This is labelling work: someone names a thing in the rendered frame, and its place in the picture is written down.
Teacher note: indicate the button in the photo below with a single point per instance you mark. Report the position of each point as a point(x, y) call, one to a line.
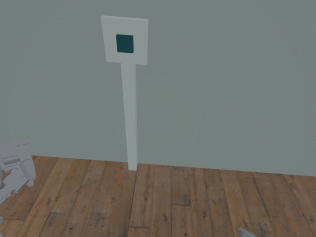
point(125, 43)

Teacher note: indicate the left robot hand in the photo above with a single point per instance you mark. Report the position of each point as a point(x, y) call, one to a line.
point(16, 160)

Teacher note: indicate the panel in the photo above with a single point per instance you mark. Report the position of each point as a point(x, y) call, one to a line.
point(138, 28)

